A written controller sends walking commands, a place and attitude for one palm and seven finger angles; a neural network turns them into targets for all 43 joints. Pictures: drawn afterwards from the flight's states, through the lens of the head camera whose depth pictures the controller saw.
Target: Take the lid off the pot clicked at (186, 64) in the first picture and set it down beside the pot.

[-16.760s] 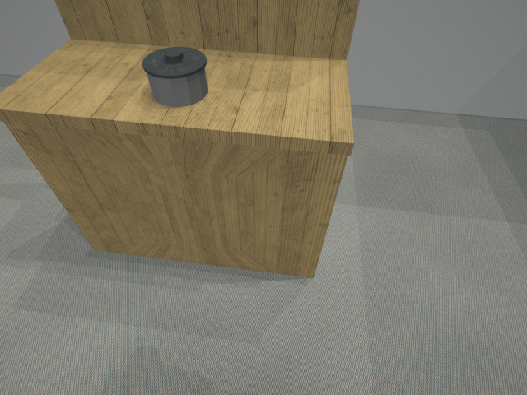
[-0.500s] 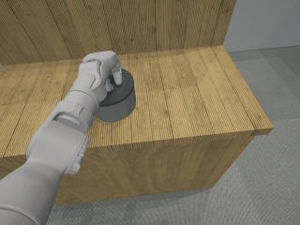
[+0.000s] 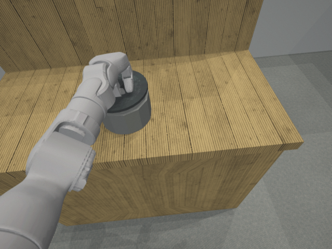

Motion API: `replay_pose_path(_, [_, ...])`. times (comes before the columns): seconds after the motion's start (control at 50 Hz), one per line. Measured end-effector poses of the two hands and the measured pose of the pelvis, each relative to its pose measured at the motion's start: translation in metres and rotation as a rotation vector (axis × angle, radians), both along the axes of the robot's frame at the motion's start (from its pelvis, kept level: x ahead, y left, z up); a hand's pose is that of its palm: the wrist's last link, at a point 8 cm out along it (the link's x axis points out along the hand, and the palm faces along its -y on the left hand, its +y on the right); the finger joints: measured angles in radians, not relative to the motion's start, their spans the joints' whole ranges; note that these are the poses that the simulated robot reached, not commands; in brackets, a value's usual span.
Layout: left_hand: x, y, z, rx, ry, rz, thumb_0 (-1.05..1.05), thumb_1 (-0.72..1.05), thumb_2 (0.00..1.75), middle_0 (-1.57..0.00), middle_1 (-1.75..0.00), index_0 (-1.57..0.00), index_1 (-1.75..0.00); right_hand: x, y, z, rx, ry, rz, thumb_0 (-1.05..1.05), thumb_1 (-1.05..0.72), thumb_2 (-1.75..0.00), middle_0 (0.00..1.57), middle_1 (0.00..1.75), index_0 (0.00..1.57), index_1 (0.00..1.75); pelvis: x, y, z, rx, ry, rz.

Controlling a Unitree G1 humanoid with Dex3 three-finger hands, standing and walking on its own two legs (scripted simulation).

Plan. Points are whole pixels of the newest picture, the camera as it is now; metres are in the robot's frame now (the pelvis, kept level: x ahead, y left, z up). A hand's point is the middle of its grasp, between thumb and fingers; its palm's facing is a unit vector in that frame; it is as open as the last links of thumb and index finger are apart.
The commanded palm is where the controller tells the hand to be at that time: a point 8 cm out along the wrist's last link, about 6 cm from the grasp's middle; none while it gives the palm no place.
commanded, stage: lift the lid straight up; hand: left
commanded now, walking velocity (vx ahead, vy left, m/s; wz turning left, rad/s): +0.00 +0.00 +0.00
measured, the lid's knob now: (116, 84) +0.52 +0.10 +0.11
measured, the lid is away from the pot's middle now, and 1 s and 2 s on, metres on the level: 0.01 0.03 0.05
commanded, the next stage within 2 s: move the lid sideways beside the pot in 1.60 s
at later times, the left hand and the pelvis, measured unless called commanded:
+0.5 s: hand (112, 70) +0.50 +0.09 +0.18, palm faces -0.33 -0.07 -0.94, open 3.8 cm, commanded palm +0.50 +0.10 +0.25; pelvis +0.00 +0.00 +0.00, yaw +1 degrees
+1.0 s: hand (104, 53) +0.51 +0.10 +0.22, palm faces -0.31 -0.08 -0.95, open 3.7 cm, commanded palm +0.51 +0.10 +0.29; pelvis +0.00 +0.01 +0.00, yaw +1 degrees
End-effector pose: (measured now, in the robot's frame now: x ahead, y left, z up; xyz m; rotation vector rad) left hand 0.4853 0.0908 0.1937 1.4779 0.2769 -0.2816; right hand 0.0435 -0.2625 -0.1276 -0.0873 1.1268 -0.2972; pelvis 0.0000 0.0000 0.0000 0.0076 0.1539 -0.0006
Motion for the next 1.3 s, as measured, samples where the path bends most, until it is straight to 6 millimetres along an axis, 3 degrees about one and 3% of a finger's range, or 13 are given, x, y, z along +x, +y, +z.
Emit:
replay_pose_path(0.14, [0.003,0.007,0.014,0.036,-0.006,0.041,-0.10,0.36,0.82,-0.45,-0.87,-1.16,-1.18,0.001,0.000,-0.001,0.005,0.004,0.014,0.01,-0.91,-0.90,0.21,0.30,0.20,0.30,0.000,0.000,0.000,0.000,0.002,0.009])
replay_pose_path(0.44, [0.009,-0.001,0.038,0.019,-0.023,0.021,-0.10,0.37,0.82,-0.44,-0.87,-1.16,-1.19,0.006,0.001,0.002,0.000,-0.004,0.030,0.01,-0.91,-0.90,0.20,0.30,0.20,0.30,0.001,0.002,0.001,0.001,0.000,0.010])
replay_pose_path(0.84, [0.018,0.010,0.065,0.018,-0.022,0.044,-0.11,0.37,0.83,-0.44,-0.87,-1.16,-1.19,0.003,0.004,0.006,-0.014,0.005,0.037,0.01,-0.90,-0.90,0.21,0.30,0.20,0.30,0.004,0.005,0.002,-0.002,0.007,0.016])
replay_pose_path(1.3, [0.011,0.008,0.110,0.024,-0.071,0.073,-0.12,0.38,0.84,-0.44,-0.87,-1.16,-1.19,0.013,0.008,0.006,0.001,-0.033,0.065,0.01,-0.90,-0.90,0.21,0.30,0.20,0.30,0.001,0.006,0.003,-0.002,-0.001,0.022])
